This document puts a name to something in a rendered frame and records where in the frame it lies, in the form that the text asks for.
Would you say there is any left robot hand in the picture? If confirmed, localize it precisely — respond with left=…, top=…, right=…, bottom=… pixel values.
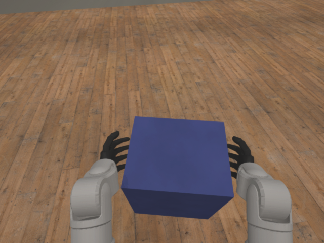
left=100, top=131, right=130, bottom=172

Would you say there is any carton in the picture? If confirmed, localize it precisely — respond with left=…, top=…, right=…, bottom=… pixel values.
left=121, top=116, right=234, bottom=219

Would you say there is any right robot hand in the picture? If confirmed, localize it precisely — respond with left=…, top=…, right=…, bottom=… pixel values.
left=227, top=136, right=254, bottom=179

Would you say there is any right robot forearm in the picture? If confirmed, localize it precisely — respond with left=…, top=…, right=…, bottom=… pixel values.
left=236, top=163, right=293, bottom=243

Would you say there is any left robot forearm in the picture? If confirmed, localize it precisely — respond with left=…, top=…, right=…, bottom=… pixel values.
left=70, top=159, right=119, bottom=243

